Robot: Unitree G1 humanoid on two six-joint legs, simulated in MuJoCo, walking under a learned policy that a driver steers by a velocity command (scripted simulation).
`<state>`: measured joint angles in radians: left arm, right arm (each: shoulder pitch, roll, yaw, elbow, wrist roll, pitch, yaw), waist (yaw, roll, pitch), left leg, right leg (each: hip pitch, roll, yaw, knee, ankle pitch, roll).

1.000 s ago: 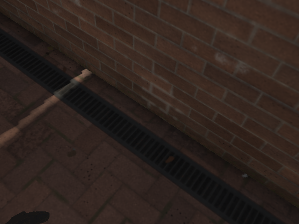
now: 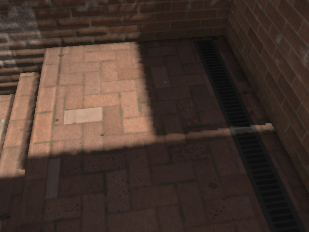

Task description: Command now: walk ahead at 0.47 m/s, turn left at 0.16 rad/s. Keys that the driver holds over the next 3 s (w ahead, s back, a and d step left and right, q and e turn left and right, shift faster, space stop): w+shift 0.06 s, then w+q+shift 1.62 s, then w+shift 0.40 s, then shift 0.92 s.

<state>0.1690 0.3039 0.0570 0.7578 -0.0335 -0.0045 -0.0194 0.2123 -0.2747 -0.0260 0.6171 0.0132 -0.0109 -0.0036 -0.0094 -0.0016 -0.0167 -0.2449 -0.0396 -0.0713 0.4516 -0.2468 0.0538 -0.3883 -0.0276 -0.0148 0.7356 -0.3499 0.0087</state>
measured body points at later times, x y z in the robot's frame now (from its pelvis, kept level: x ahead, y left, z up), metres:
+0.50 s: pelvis +0.22 -0.01 -0.03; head +0.26 -0.01 +0.42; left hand +0.09 +0.23 -0.15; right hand +0.49 -0.18 -0.13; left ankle +0.37 +0.11 -0.71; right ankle +0.01 -0.14 -0.74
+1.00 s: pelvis +0.64 +0.17 -0.03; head +0.68 +0.19 +0.41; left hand +0.69 +0.50 -0.09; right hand +0.83 -0.08 -0.15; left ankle +0.40 +0.09 -0.71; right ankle +0.84 +0.16 -0.75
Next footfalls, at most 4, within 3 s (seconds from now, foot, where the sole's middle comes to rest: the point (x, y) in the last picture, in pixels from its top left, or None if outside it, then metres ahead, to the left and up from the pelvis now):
0.10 right None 0.04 -0.14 -0.78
0.56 left None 0.42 0.10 -0.78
0.98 right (120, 161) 0.87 0.19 -0.78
1.40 left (48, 153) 0.91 0.55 -0.78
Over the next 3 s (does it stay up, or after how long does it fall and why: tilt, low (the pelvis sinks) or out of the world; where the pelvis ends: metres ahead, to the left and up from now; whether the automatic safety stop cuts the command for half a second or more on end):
stays up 1.12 1.05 -0.41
